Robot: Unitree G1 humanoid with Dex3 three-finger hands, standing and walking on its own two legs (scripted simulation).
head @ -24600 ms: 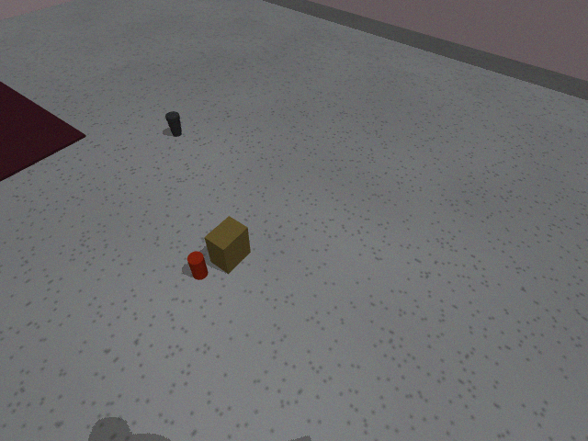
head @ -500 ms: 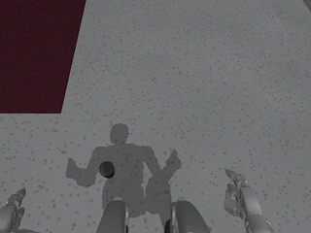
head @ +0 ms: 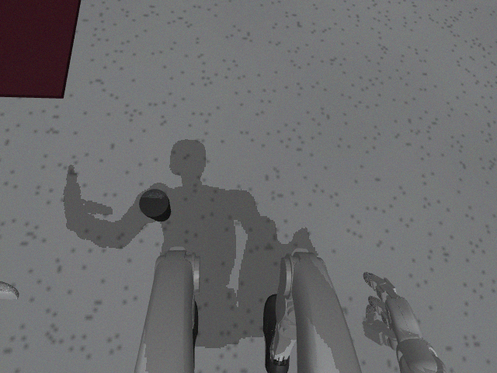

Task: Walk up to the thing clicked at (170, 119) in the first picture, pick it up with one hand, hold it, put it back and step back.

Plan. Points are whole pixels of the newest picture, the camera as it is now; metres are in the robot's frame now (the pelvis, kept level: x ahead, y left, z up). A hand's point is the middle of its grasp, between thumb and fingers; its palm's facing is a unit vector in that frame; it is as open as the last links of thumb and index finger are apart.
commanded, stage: go down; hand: left
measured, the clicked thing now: (158, 208) +0.44 +0.22 -0.44
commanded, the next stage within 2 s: approach in 1.54 s
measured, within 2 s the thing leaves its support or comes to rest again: neither
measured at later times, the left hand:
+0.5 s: hand out of the picture +0.32 +0.40 -0.10, palm faces +0.21 -0.97 -0.13, open 17.5 cm
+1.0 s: hand out of the picture +0.33 +0.41 -0.11, palm faces +0.19 -0.98 -0.10, open 17.5 cm
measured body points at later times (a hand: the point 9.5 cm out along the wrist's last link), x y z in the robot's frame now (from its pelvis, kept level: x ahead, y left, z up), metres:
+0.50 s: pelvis -0.01 +0.01 -0.07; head +0.19 +0.06 +0.33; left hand +0.30 +0.45 -0.09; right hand +0.17 -0.27 -0.17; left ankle +0.07 +0.13 -0.46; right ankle +0.07 -0.12 -0.46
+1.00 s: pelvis -0.02 +0.01 -0.11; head +0.18 +0.07 +0.29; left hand +0.32 +0.46 -0.11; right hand +0.14 -0.27 -0.21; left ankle +0.07 +0.13 -0.47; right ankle +0.07 -0.12 -0.46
